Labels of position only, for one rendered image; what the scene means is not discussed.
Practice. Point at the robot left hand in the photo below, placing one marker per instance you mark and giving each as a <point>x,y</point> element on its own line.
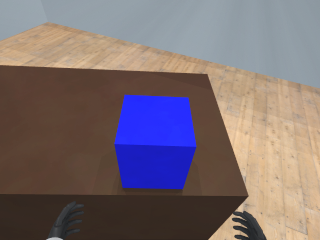
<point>60,226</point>

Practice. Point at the robot right hand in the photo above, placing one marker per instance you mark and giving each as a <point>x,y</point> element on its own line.
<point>253,230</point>

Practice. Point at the pedestal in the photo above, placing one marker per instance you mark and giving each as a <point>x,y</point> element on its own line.
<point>58,128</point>

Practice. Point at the carton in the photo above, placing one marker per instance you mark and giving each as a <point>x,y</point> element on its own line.
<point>155,142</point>

